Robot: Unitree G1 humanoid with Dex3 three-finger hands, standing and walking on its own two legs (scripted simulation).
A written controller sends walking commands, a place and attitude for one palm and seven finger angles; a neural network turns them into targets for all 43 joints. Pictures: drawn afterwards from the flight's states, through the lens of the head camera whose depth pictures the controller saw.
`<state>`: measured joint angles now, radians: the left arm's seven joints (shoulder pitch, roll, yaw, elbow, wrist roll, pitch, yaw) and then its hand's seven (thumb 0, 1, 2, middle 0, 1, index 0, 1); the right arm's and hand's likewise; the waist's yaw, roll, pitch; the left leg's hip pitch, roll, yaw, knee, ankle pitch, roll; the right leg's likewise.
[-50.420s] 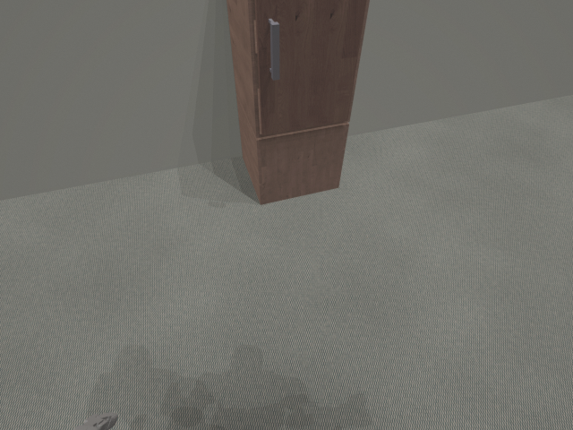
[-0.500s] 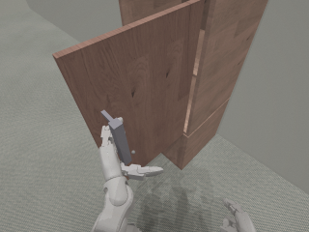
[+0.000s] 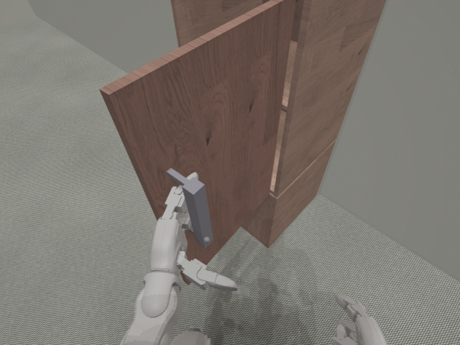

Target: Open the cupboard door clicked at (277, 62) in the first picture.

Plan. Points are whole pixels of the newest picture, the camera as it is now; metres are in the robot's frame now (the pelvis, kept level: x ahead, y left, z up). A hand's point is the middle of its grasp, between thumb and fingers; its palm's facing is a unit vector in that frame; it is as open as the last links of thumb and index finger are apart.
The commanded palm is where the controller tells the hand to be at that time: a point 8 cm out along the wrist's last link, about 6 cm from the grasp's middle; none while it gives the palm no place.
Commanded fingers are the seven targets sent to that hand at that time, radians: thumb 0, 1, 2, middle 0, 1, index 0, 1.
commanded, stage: slide the hand sideways off the handle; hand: left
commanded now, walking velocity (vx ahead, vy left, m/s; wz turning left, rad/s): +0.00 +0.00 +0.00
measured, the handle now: (190, 210) +0.33 +0.09 +0.06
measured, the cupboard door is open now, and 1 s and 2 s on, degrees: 94 91 91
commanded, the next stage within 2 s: draw the hand back to the body in 0.82 s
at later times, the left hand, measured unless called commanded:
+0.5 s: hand (177, 262) +0.24 +0.10 +0.06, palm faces -0.02 -1.00 -0.02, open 16.0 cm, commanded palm +0.21 +0.17 +0.07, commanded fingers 0.00 -0.50 0.30 -0.15 -0.30 -0.15 -0.30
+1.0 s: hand (141, 288) +0.20 +0.14 +0.06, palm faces -0.01 -1.00 -0.01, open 16.3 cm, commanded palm +0.17 +0.20 +0.08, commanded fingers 0.00 -0.50 0.30 -0.15 -0.30 -0.15 -0.30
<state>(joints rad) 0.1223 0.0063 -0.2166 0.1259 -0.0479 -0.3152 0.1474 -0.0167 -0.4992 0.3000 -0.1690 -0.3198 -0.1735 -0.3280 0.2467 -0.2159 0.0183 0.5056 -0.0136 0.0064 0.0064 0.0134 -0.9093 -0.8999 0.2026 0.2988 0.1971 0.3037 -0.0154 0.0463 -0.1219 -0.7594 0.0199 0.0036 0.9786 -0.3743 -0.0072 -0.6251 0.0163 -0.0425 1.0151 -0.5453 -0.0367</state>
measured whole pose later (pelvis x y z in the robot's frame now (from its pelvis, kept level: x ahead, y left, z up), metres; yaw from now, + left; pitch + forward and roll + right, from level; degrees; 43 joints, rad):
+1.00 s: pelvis +0.01 +0.00 -0.02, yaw +1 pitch +12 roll -1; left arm 0.54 0.16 0.00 -0.21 -0.22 -0.39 -0.16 -0.02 -0.50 0.30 -0.16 -0.31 -0.15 -0.30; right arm 0.24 -0.22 0.00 0.44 0.02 -0.04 -0.06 0.01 -0.91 -0.90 0.20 0.30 0.20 0.30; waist 0.02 0.06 -0.14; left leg -0.87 0.03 -0.03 1.11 -0.44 -0.01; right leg -0.71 0.03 -0.08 1.11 -0.60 -0.04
